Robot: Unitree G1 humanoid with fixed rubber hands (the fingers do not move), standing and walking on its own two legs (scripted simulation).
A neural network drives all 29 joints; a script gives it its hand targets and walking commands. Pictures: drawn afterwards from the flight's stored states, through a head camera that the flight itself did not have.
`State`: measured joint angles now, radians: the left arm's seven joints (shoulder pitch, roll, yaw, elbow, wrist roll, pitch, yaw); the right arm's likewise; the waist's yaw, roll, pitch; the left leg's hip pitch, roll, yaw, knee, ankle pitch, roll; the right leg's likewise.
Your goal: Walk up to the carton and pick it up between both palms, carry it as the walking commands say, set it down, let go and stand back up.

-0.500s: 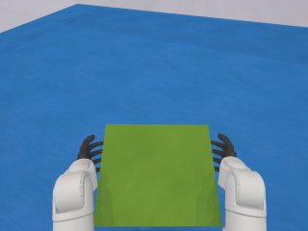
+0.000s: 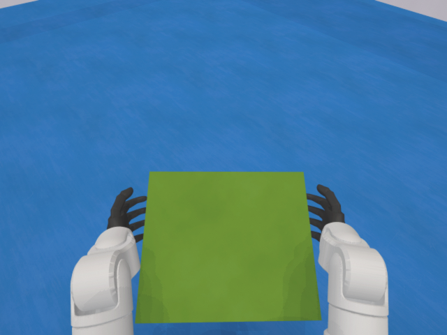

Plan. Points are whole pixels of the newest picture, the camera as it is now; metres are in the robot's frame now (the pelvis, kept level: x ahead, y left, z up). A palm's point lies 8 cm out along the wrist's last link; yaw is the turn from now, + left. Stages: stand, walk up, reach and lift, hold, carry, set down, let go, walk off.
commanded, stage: carry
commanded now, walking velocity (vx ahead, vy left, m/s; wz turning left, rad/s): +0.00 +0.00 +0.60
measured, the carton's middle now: (225, 245) +0.30 +0.01 -0.02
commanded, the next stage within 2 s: none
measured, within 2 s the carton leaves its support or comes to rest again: neither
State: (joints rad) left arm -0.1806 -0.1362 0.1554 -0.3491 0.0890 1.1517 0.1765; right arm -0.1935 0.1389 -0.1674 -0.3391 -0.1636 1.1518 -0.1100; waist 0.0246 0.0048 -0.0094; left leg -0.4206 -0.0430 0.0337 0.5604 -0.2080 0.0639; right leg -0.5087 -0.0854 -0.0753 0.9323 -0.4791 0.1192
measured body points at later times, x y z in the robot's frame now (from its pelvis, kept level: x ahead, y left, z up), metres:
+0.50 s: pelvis -0.05 +0.03 -0.01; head -0.04 +0.02 +0.44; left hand +0.17 +0.29 +0.07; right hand +0.29 -0.03 +0.07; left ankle -0.08 +0.14 -0.73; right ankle +0.00 -0.11 -0.73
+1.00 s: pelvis -0.10 +0.02 +0.01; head -0.09 -0.01 +0.46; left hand +0.05 +0.31 +0.09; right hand +0.24 +0.03 +0.08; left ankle -0.14 +0.12 -0.66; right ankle -0.04 -0.06 -0.73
